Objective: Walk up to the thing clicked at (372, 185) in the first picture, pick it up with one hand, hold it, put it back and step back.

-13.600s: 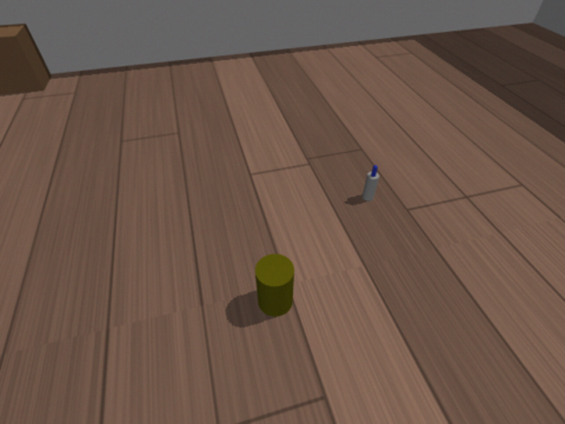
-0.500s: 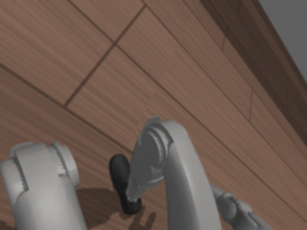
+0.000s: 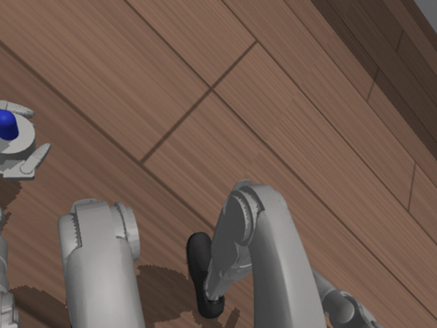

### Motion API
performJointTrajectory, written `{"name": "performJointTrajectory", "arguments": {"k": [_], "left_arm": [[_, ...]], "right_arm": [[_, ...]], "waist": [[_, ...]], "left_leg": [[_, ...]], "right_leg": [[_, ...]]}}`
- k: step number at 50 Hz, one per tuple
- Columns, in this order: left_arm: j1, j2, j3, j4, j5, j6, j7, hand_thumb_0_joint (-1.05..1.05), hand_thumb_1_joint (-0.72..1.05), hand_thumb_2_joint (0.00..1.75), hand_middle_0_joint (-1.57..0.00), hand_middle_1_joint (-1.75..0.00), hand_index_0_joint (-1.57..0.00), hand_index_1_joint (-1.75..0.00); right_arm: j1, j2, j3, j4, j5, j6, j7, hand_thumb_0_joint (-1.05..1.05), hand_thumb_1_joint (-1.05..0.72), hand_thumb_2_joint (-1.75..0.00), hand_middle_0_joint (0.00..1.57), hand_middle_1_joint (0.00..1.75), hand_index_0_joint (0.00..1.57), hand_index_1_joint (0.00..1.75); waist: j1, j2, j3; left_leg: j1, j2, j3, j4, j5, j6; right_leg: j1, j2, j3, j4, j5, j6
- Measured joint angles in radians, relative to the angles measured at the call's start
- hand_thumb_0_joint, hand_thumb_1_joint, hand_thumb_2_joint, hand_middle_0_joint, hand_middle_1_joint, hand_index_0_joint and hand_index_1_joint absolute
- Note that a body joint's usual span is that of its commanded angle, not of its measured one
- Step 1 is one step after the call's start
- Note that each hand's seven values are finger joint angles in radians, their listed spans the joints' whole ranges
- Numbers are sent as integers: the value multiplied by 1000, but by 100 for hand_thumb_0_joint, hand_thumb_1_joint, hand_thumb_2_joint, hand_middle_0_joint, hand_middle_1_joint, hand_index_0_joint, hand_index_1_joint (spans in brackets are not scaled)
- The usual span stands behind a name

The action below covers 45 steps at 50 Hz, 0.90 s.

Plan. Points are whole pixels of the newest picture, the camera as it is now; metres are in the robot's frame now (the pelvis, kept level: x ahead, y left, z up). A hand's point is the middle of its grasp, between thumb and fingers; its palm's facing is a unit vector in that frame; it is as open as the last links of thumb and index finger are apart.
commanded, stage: settle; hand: left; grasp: from the side
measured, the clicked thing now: (11, 142) +0.42 +0.28 -0.13
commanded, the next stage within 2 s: lift in 1.32 s
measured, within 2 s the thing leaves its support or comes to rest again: neither
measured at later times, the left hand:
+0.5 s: hand (10, 116) +0.42 +0.26 -0.03, palm faces +0.19 -0.98 -0.08, open 8.1 cm
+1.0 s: hand (16, 96) +0.42 +0.25 +0.02, palm faces +0.19 -0.98 -0.06, open 8.0 cm
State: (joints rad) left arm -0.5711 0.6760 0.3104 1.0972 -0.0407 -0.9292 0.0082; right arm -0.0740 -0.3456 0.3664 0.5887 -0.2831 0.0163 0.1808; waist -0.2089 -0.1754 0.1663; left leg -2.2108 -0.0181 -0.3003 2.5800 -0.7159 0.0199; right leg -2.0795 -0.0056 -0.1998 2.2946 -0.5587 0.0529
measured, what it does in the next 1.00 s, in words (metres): rises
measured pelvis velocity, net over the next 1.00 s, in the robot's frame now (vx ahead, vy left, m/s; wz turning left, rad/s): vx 0.02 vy -0.02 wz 0.16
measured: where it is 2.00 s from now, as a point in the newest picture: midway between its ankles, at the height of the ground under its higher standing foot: (157, 314)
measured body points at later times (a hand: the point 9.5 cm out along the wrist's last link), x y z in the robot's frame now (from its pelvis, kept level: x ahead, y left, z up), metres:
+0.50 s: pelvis +0.02 -0.01 +0.03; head +0.21 +0.10 +0.42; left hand +0.40 +0.32 -0.02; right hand +0.19 -0.25 -0.07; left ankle +0.08 +0.11 -0.27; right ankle +0.16 -0.14 -0.27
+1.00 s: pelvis +0.02 -0.02 +0.06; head +0.21 +0.06 +0.46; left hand +0.41 +0.31 +0.03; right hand +0.20 -0.27 -0.06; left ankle +0.08 +0.11 -0.27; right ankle +0.16 -0.14 -0.27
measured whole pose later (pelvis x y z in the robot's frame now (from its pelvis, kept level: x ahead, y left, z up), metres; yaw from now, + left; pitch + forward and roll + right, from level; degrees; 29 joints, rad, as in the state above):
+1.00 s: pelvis +0.02 -0.02 +0.06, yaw +9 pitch +32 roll -6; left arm -0.57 0.39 0.32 0.83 -0.11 -0.59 -0.21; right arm 0.08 -0.30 0.04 0.65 -0.07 0.03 0.07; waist -0.12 0.00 -0.12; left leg -2.15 -0.01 -0.10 2.30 -0.72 -0.01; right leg -2.14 -0.05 -0.04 2.20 -0.62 0.03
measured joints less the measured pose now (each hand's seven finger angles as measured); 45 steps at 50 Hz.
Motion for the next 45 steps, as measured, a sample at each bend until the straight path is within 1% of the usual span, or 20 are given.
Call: {"name": "performJointTrajectory", "arguments": {"k": [3,6,10,16,21,24,27,35,39,45], "left_arm": [[4,-32,-19,-45,-14,39,-23,0,-11,104,-79,-104,-82,-105],[7,-64,-35,-81,-17,76,-43,0,-11,104,-79,-104,-82,-104],[15,-109,-46,-127,-23,127,-63,0,-12,104,-80,-103,-83,-103],[22,-158,-48,-196,-31,195,-96,0,-12,105,-80,-103,-83,-103],[22,-183,-47,-237,-39,238,-124,0,-12,105,-80,-102,-83,-102],[17,-199,-41,-247,-53,263,-137,0,-13,105,-81,-102,-84,-102],[12,-214,-31,-252,-62,281,-152,0,-13,106,-81,-102,-84,-102],[4,-253,-14,-268,-63,319,-191,0,-13,106,-81,-101,-84,-102],[3,-272,0,-269,-66,328,-201,0,-13,106,-81,-101,-84,-102],[6,-284,13,-272,-67,335,-208,0,-13,106,-81,-101,-84,-101]], "right_arm": [[19,-1,-36,1,27,2,-2,0,-90,-90,21,30,20,30],[36,2,-71,5,54,7,-6,0,-90,-90,21,30,20,30],[59,8,-115,15,85,14,-14,0,-89,-90,21,30,20,30],[89,25,-169,30,125,25,-35,0,-89,-90,21,30,20,30],[109,35,-205,40,157,33,-54,0,-89,-90,21,30,20,30],[119,37,-223,44,172,36,-64,0,-90,-90,21,30,20,30],[126,39,-240,46,184,37,-72,0,-90,-90,21,30,20,30],[137,36,-283,51,204,34,-91,0,-90,-90,21,30,20,30],[141,36,-298,53,209,29,-100,0,-90,-90,21,30,20,30],[150,39,-316,56,214,19,-109,0,-91,-90,21,30,20,30]], "waist": [[13,28,-36],[27,53,-71],[43,81,-110],[60,109,-154],[68,133,-187],[72,148,-207],[74,158,-225],[81,171,-253],[84,172,-263],[87,173,-279]], "left_leg": [[-6,0,24,-21,7,5],[-13,1,48,-41,13,9],[-21,0,75,-65,18,10],[-25,0,112,-102,18,5],[-23,0,138,-136,13,-3],[-19,0,149,-155,8,-8],[-12,0,157,-172,2,-15],[14,3,172,-211,-7,-30],[28,5,179,-230,-7,-34],[43,7,189,-257,-4,-35]], "right_leg": [[-10,-7,17,-5,-4,-6],[-24,-13,34,-9,-8,-12],[-41,-21,56,-12,-13,-12],[-66,-31,88,-17,-25,-10],[-82,-38,111,-24,-38,-13],[-89,-42,122,-29,-45,-6],[-93,-44,130,-34,-53,-6],[-91,-46,143,-47,-64,-17],[-84,-46,148,-58,-66,-22],[-74,-47,155,-77,-66,-25]]}}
